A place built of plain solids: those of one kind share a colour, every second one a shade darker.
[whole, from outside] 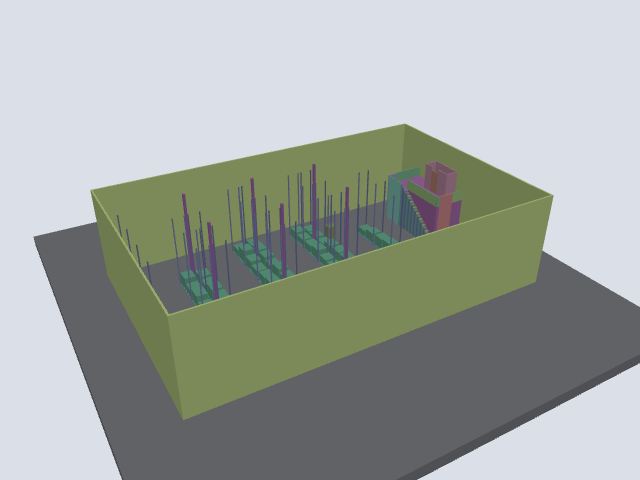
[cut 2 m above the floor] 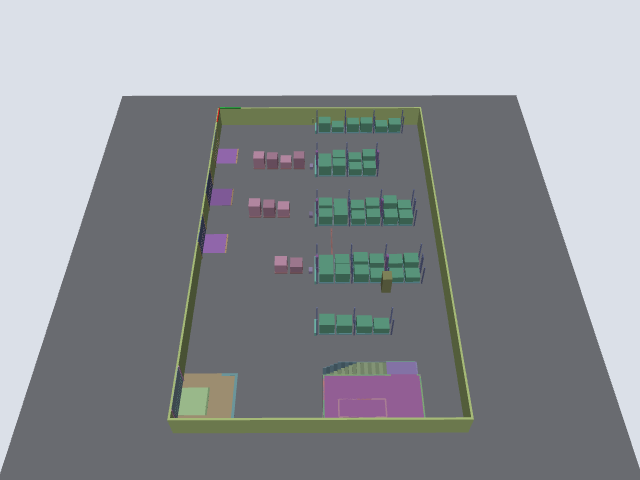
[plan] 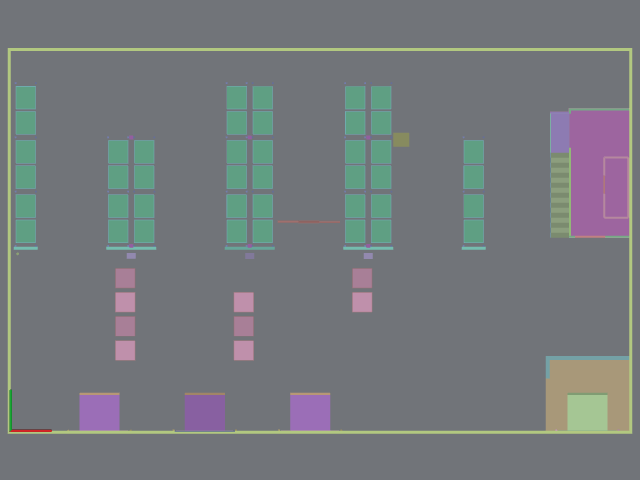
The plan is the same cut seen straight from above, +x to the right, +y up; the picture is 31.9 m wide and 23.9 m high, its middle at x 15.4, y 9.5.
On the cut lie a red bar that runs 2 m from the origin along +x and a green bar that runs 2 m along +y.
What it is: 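Racking aisles and the goods-in floor of a storage hall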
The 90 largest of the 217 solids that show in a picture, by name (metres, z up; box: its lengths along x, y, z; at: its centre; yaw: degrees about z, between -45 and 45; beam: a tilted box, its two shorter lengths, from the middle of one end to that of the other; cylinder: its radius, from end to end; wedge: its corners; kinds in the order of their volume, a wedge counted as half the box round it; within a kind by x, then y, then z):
{
 "wall_1": {"box": [0.15, 19.21, 8.19], "at": [-0.07, 9.45, 4.04]},
 "wall_2": {"box": [31.1, 0.15, 8.19], "at": [15.4, -0.07, 4.04]},
 "wall_3": {"box": [31.1, 0.15, 8.19], "at": [15.4, 18.98, 4.04]},
 "wall_4": {"box": [0.15, 19.21, 8.19], "at": [30.88, 9.45, 4.04]},
 "mezz_deck_1": {"box": [3.0, 6.44, 3.63], "at": [29.3, 12.83, 1.77]},
 "row_load_1": {"box": [0.95, 1.1, 1.08], "at": [0.75, 9.93, 0.68]},
 "row_load_2": {"box": [0.95, 1.1, 0.58], "at": [0.75, 11.19, 0.43]},
 "row_load_3": {"box": [0.95, 1.1, 0.94], "at": [0.75, 12.63, 0.61]},
 "row_load_4": {"box": [0.95, 1.1, 1.02], "at": [0.75, 13.89, 0.65]},
 "row_load_5": {"box": [0.95, 1.1, 0.67], "at": [0.75, 15.33, 0.47]},
 "row_load_6": {"box": [0.95, 1.1, 0.91], "at": [0.75, 16.59, 0.59]},
 "row_load_7": {"box": [0.95, 1.1, 0.57], "at": [5.35, 9.93, 0.43]},
 "row_load_8": {"box": [0.95, 1.1, 1.0], "at": [5.35, 11.19, 0.64]},
 "row_load_9": {"box": [0.95, 1.1, 0.71], "at": [5.35, 12.63, 0.5]},
 "row_load_10": {"box": [0.95, 1.1, 1.09], "at": [5.35, 13.89, 0.69]},
 "row_load_11": {"box": [0.95, 1.1, 1.08], "at": [6.65, 9.93, 0.68]},
 "row_load_12": {"box": [0.95, 1.1, 1.16], "at": [6.65, 11.19, 0.72]},
 "row_load_13": {"box": [0.95, 1.1, 0.73], "at": [6.65, 12.63, 0.51]},
 "row_load_14": {"box": [0.95, 1.1, 0.88], "at": [6.65, 13.89, 0.58]},
 "row_load_15": {"box": [0.95, 1.1, 0.95], "at": [11.25, 9.93, 0.61]},
 "row_load_16": {"box": [0.95, 1.1, 0.81], "at": [11.25, 11.19, 0.54]},
 "row_load_17": {"box": [0.95, 1.1, 0.66], "at": [11.25, 12.63, 0.47]},
 "row_load_18": {"box": [0.95, 1.1, 0.91], "at": [11.25, 13.89, 0.6]},
 "row_load_19": {"box": [0.95, 1.1, 1.2], "at": [11.25, 15.33, 0.74]},
 "row_load_20": {"box": [0.95, 1.1, 0.64], "at": [11.25, 16.59, 0.46]},
 "row_load_21": {"box": [0.95, 1.1, 1.0], "at": [12.55, 9.93, 0.64]},
 "row_load_22": {"box": [0.95, 1.1, 1.2], "at": [12.55, 11.19, 0.74]},
 "row_load_23": {"box": [0.95, 1.1, 0.74], "at": [12.55, 12.63, 0.51]},
 "row_load_24": {"box": [0.95, 1.1, 0.95], "at": [12.55, 13.89, 0.61]},
 "row_load_25": {"box": [0.95, 1.1, 0.91], "at": [12.55, 15.33, 0.6]},
 "row_load_26": {"box": [0.95, 1.1, 0.81], "at": [12.55, 16.59, 0.55]},
 "row_load_27": {"box": [0.95, 1.1, 0.58], "at": [17.15, 9.93, 0.43]},
 "row_load_28": {"box": [0.95, 1.1, 0.65], "at": [17.15, 11.19, 0.47]},
 "row_load_29": {"box": [0.95, 1.1, 0.91], "at": [17.15, 12.63, 0.6]},
 "row_load_30": {"box": [0.95, 1.1, 0.73], "at": [17.15, 13.89, 0.5]},
 "row_load_31": {"box": [0.95, 1.1, 0.66], "at": [17.15, 15.33, 0.47]},
 "row_load_32": {"box": [0.95, 1.1, 0.8], "at": [17.15, 16.59, 0.54]},
 "row_load_33": {"box": [0.95, 1.1, 1.01], "at": [18.45, 9.93, 0.65]},
 "row_load_34": {"box": [0.95, 1.1, 1.04], "at": [18.45, 11.19, 0.66]},
 "row_load_35": {"box": [0.95, 1.1, 0.99], "at": [18.45, 12.63, 0.64]},
 "row_load_36": {"box": [0.95, 1.1, 0.56], "at": [18.45, 13.89, 0.42]},
 "row_load_37": {"box": [0.95, 1.1, 0.56], "at": [18.45, 15.33, 0.42]},
 "row_load_38": {"box": [0.95, 1.1, 0.56], "at": [18.45, 16.59, 0.42]},
 "row_load_39": {"box": [0.95, 1.1, 1.14], "at": [23.05, 9.93, 0.71]},
 "row_load_40": {"box": [0.95, 1.1, 1.02], "at": [23.05, 11.19, 0.65]},
 "row_load_41": {"box": [0.95, 1.1, 0.94], "at": [23.05, 12.63, 0.61]},
 "row_load_42": {"box": [0.95, 1.1, 0.6], "at": [23.05, 13.89, 0.44]},
 "lane_load_1": {"box": [0.95, 0.95, 1.16], "at": [5.7, 4.0, 0.72]},
 "lane_load_2": {"box": [0.95, 0.95, 1.05], "at": [5.7, 5.2, 0.67]},
 "lane_load_3": {"box": [0.95, 0.95, 0.68], "at": [5.7, 6.4, 0.48]},
 "lane_load_4": {"box": [0.95, 0.95, 1.15], "at": [5.7, 7.6, 0.72]},
 "lane_load_5": {"box": [0.95, 0.95, 1.22], "at": [11.6, 4.0, 0.75]},
 "lane_load_6": {"box": [0.95, 0.95, 1.07], "at": [11.6, 5.2, 0.67]},
 "lane_load_7": {"box": [0.95, 0.95, 0.86], "at": [11.6, 6.4, 0.57]},
 "lane_load_8": {"box": [0.95, 0.95, 0.88], "at": [17.5, 6.4, 0.58]},
 "lane_load_9": {"box": [0.95, 0.95, 0.67], "at": [17.5, 7.6, 0.47]},
 "mezz_landing_1": {"box": [0.9, 1.95, 3.63], "at": [27.35, 14.82, 1.77]},
 "mezz_steps_1": {"box": [0.9, 0.25, 1.44], "at": [27.35, 11.23, 0.67]},
 "mezz_steps_2": {"box": [0.9, 0.25, 1.64], "at": [27.35, 11.48, 0.77]},
 "mezz_steps_3": {"box": [0.9, 0.25, 1.84], "at": [27.35, 11.73, 0.87]},
 "mezz_steps_4": {"box": [0.9, 0.25, 2.04], "at": [27.35, 11.98, 0.97]},
 "mezz_steps_5": {"box": [0.9, 0.25, 2.24], "at": [27.35, 12.22, 1.07]},
 "mezz_steps_6": {"box": [0.9, 0.25, 2.44], "at": [27.35, 12.47, 1.17]},
 "mezz_steps_7": {"box": [0.9, 0.25, 2.64], "at": [27.35, 12.72, 1.27]},
 "mezz_steps_8": {"box": [0.9, 0.25, 2.84], "at": [27.35, 12.97, 1.37]},
 "mezz_steps_9": {"box": [0.9, 0.25, 3.04], "at": [27.35, 13.22, 1.47]},
 "mezz_steps_10": {"box": [0.9, 0.25, 3.24], "at": [27.35, 13.47, 1.57]},
 "mezz_steps_11": {"box": [0.9, 0.25, 3.43], "at": [27.35, 13.72, 1.67]},
 "office_1": {"box": [0.1, 1.2, 6.13], "at": [29.55, 11.21, 3.02]},
 "office_2": {"box": [0.1, 0.9, 6.13], "at": [29.55, 13.16, 3.02]},
 "office_3": {"box": [1.2, 0.1, 6.13], "at": [30.15, 10.61, 3.02]},
 "office_4": {"box": [1.2, 0.1, 6.13], "at": [30.15, 13.61, 3.02]},
 "office_5": {"box": [0.1, 3.0, 6.13], "at": [30.75, 12.11, 3.02]},
 "mezz_par_whole_1": {"box": [0.1, 4.38, 4.63], "at": [27.85, 11.9, 2.27]},
 "mezz_par_whole_2": {"box": [3.0, 0.1, 4.63], "at": [29.3, 16.0, 2.27]},
 "mezz_par_whole_3": {"box": [1.2, 0.1, 4.63], "at": [30.2, 9.66, 2.27]},
 "mezz_par_1": {"box": [0.1, 4.38, 4.59], "at": [27.85, 11.9, 2.25]},
 "mezz_par_2": {"box": [1.2, 0.1, 4.59], "at": [30.2, 9.66, 2.25]},
 "column_row_1": {"box": [0.2, 0.2, 8.19], "at": [6.0, 9.21, 4.04]},
 "column_row_2": {"box": [0.2, 0.2, 8.19], "at": [6.0, 14.61, 4.04]},
 "column_row_3": {"box": [0.2, 0.2, 8.19], "at": [11.9, 9.21, 4.04]},
 "column_row_4": {"box": [0.2, 0.2, 8.19], "at": [11.9, 14.61, 4.04]},
 "left_cage_1": {"box": [0.8, 0.7, 1.75], "at": [19.45, 14.49, 0.82]},
 "shutter_1": {"box": [3.0, 0.05, 3.25], "at": [9.67, -0.03, 1.57]},
 "shutter_2": {"box": [3.0, 0.05, 3.25], "at": [14.91, -0.03, 1.57]},
 "dock_deck_1": {"box": [4.16, 3.72, 0.06], "at": [28.72, 1.86, -0.02]},
 "mezz_gate_1": {"box": [1.5, 0.1, 4.63], "at": [28.85, 9.66, 2.27]},
 "dock_shutter_1": {"box": [3.0, 0.05, 3.25], "at": [28.72, -0.03, 1.57]},
 "mezz_landing_whole_1": {"box": [0.94, 0.1, 4.63], "at": [27.33, 15.84, 2.27]},
 "mezz_rail_head_1": {"box": [0.04, 1.95, 4.63], "at": [26.88, 14.81, 2.27]}
}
